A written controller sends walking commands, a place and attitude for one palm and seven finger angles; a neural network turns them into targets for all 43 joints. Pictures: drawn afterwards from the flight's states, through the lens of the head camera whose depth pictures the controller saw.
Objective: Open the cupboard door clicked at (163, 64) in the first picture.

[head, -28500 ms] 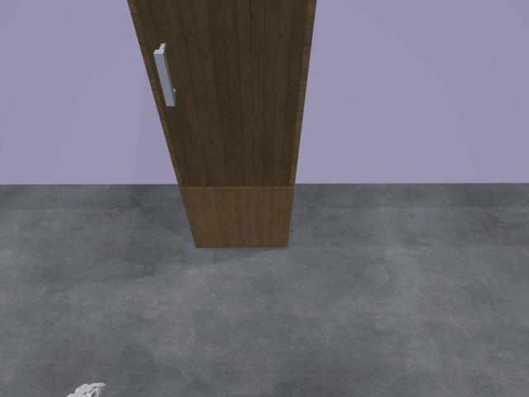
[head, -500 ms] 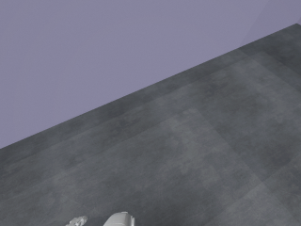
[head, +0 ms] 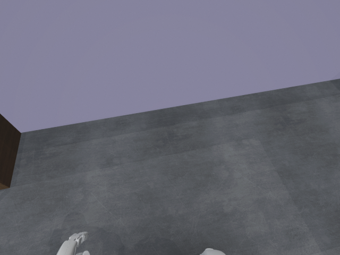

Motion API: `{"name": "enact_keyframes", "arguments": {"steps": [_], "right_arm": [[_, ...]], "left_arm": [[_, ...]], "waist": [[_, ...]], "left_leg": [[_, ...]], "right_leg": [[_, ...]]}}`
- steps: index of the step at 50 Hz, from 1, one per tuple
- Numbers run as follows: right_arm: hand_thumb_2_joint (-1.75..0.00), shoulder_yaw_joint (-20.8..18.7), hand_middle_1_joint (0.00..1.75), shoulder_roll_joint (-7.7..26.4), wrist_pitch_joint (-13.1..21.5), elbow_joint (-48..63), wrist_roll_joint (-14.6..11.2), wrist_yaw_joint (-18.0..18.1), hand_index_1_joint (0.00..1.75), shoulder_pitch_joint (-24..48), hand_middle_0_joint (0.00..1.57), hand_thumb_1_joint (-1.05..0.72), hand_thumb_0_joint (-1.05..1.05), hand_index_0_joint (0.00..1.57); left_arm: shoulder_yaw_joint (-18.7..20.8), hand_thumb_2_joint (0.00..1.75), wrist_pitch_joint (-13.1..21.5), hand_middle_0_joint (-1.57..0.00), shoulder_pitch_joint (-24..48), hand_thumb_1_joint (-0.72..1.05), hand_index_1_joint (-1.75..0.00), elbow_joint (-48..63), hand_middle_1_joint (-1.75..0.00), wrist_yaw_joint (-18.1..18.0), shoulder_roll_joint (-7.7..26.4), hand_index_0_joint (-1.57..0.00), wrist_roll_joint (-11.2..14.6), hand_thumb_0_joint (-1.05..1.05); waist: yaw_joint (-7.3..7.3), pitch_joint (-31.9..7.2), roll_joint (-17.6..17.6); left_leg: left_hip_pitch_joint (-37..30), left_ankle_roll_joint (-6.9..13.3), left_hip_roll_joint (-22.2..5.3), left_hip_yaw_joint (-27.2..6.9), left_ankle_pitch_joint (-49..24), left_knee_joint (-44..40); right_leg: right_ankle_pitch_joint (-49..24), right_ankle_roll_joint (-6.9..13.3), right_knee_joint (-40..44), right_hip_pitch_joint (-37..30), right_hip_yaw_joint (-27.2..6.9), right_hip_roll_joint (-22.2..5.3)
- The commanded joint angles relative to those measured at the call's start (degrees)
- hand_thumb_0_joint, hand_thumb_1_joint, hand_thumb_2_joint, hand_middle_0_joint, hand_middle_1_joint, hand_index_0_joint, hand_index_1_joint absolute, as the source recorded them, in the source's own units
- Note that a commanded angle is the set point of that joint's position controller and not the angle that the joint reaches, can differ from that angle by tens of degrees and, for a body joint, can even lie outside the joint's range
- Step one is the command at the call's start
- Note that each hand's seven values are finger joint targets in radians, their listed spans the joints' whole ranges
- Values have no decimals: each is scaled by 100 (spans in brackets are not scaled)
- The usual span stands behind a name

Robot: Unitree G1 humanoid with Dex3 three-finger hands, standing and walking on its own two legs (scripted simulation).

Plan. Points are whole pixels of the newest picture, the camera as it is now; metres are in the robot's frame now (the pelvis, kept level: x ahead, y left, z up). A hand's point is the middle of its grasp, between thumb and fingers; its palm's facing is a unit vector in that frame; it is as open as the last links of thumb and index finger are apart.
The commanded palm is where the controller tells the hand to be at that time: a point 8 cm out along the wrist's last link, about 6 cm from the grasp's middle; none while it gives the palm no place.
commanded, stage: turn to face it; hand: left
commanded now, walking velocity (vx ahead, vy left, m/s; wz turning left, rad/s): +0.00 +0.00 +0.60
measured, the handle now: out of the picture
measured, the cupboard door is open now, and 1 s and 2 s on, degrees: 51 51 51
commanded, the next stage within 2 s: take the last steps up to it in 1.80 s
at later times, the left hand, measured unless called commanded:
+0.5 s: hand out of the picture -0.01 +0.21 -0.20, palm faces +0.35 -0.90 -0.24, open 7.4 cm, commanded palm none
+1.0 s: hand out of the picture +0.05 +0.20 -0.15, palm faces +0.56 -0.78 -0.28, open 7.4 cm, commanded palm none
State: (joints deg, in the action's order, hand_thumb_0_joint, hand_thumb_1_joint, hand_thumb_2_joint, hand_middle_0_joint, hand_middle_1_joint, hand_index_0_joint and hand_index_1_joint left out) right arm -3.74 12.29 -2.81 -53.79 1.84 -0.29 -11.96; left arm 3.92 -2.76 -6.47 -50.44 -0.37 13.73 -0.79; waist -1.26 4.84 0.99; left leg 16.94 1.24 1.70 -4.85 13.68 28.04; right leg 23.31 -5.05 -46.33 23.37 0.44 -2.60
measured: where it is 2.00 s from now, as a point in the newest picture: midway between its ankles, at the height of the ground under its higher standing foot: outside the picture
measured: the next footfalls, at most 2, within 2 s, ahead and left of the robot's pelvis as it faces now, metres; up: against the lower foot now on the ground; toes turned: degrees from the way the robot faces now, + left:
right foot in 0.06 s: +0.03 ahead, -0.14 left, +0.00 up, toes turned +1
left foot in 0.44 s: +0.02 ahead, +0.10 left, +0.00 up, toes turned +24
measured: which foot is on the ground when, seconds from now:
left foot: down 0.00-0.06, up 0.08-0.42, down 0.44-0.90, up 0.92-1.00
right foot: up 0.00-0.04, down 0.06-0.44, up 0.46-0.88, down 0.90-1.00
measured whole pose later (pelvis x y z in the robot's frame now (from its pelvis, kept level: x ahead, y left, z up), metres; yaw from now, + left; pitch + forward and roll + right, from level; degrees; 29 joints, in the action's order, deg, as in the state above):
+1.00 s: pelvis +0.06 -0.03 -0.01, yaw +37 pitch +1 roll +1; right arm -5.4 14.5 -4.8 -54.9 1.3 -0.7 -11.2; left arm 1.7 -0.3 -7.3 -48.7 -1.1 10.4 -1.0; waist -2.4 5.8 3.1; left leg 27.3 -2.4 3.0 -3.8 27.5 59.6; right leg 18.9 0.5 -32.0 14.5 4.8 -2.6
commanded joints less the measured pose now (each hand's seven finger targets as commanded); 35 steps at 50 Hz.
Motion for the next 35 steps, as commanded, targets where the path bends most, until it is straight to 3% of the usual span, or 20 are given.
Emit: {"name": "enact_keyframes", "arguments": {"steps": [1,2,3,4,5,7,8,11,17,18,20,21,22,23,25,27,28,30,35], "right_arm": [[-90,-351,30,1154,99,504,-73,66,30,287,20,-90,0,20],[-90,-321,30,877,108,556,-134,35,30,235,20,-90,0,20],[-90,-255,30,536,117,680,-157,2,30,181,20,-90,0,20],[-90,-277,30,704,90,707,-85,-26,30,191,20,-90,0,20],[-90,-302,30,650,6,616,-78,-4,30,226,20,-90,0,20],[-90,-262,30,652,-61,437,-83,-76,30,233,20,-90,0,20],[-90,-227,30,580,-75,433,-92,-109,30,295,20,-90,0,20],[-90,-163,30,465,-88,448,-110,-148,30,547,20,-90,0,20],[-90,-68,30,351,9,616,-134,-175,30,938,20,-90,0,20],[-90,-68,30,385,31,630,-134,-168,30,875,20,-90,0,20],[-90,-118,30,576,84,564,-101,-149,30,412,20,-90,0,20],[-90,-235,30,990,142,448,-59,-129,30,-95,20,-90,0,20],[-90,-425,30,1728,168,384,-25,-83,30,-613,20,-90,0,20],[-90,-403,30,1797,125,231,-83,-35,30,-897,20,-90,0,20],[-90,-348,30,1497,164,412,-61,106,30,-405,20,-90,0,20],[-90,-251,30,1259,194,525,-43,122,30,105,20,-90,0,20],[-90,-225,30,1230,215,539,-50,120,30,187,20,-90,0,20],[-90,-218,30,1208,229,524,-64,106,30,199,20,-90,0,20],[-90,-269,30,1252,202,436,-43,74,30,7,20,-90,0,20]], "left_arm": [[134,90,259,-20,-616,90,-30,299,-30,-86,495,-20,47,0],[203,90,332,-20,-855,90,-30,266,-30,-132,845,-20,-6,0],[287,90,357,-20,-909,90,-30,258,-30,-177,1311,-20,-88,0],[210,90,314,-20,-852,90,-30,328,-30,-175,1364,-20,-60,0],[207,90,328,-20,-593,90,-30,361,-30,-224,1051,-20,-26,0],[67,90,336,-20,-221,90,-30,446,-30,-195,667,-20,0,0],[50,90,355,-20,-272,90,-30,456,-30,-180,619,-20,-4,0],[93,90,374,-20,-557,90,-30,381,-30,-182,719,-20,-32,0],[233,90,349,-20,-956,90,-30,211,-30,-150,1010,-20,-81,0],[243,90,343,-20,-965,90,-30,207,-30,-142,1035,-20,-81,0],[258,90,346,-20,-832,90,-30,206,-30,-107,1058,-20,-34,0],[242,90,336,-20,-755,90,-30,331,-30,-77,939,-20,16,0],[105,90,311,-20,-544,90,-30,600,-30,-18,490,-20,58,0],[80,90,201,-20,-187,90,-30,720,-30,-90,587,-20,-21,0],[96,90,178,-20,105,90,-30,589,-30,-110,542,-20,8,0],[126,90,124,-20,-134,90,-30,381,-30,-41,513,-20,-18,0],[133,90,107,-20,-277,90,-30,315,-30,-24,499,-20,-22,0],[134,90,106,-20,-372,90,-30,291,-30,-8,499,-20,-31,0],[107,90,124,-20,-65,90,-30,436,-30,-18,482,-20,-25,0]], "waist": [[286,-907,713],[386,-1056,-179],[426,-961,-1865],[380,-837,-1479],[201,-860,-1551],[-11,-491,-1422],[0,-452,-1316],[128,-542,-1109],[372,-625,-1385],[335,-688,-1403],[19,-967,-1053],[-287,-1379,-145],[-561,-1529,1721],[-621,-1626,1269],[-428,-1131,999],[-97,-760,541],[2,-756,494],[50,-804,573],[-43,-759,598]], "left_leg": [[163,433,-1002,-1346,-1734,-85],[925,97,-584,-992,-633,556],[1882,-377,341,207,1827,2027],[1730,-334,120,142,2252,3341],[1803,-381,-50,53,2004,4019],[1842,-504,-333,245,1208,4476],[1784,-546,-331,382,1053,4352],[1608,-581,-357,662,1068,3440],[960,-422,-233,1166,1170,1517],[728,-376,-184,1216,1051,1191],[-326,-253,-99,1238,177,68],[-1613,38,-718,591,-1403,-291],[-2512,1023,-2501,-1798,-4105,-367],[-2277,1355,-2728,-1762,-4180,-360],[-1534,1189,-2265,-1475,-3339,-470],[-994,880,-1756,-956,-2764,-690],[-999,816,-1639,-808,-2699,-734],[-1007,760,-1483,-683,-2497,-767],[-969,834,-1432,-1088,-2169,-776]], "right_leg": [[-1003,136,2008,-1553,171,150],[-1286,327,2771,-2474,-553,-627],[-1993,1014,3034,-2775,-1990,-2239],[-2372,1419,2925,-1954,-1852,-2659],[-2823,1365,2816,-1862,-1615,-2346],[-3548,1147,2559,-1658,-406,-1668],[-3845,1052,2525,-1650,-102,-1536],[-4168,1027,2425,-2038,243,-1578],[-4797,1041,1932,-2362,574,-1803],[-4839,992,1776,-2298,592,-1810],[-4632,692,932,-1897,907,-1709],[-3483,376,-121,-893,1132,-1473],[1166,-49,-1606,941,1092,-538],[1603,55,-2167,1098,252,-481],[936,27,-2442,1271,-99,-531],[216,-6,-2286,1006,-114,-460],[42,-20,-2155,945,-89,-436],[-108,-39,-1810,801,-50,-369],[-52,-54,-974,638,-25,-186]]}}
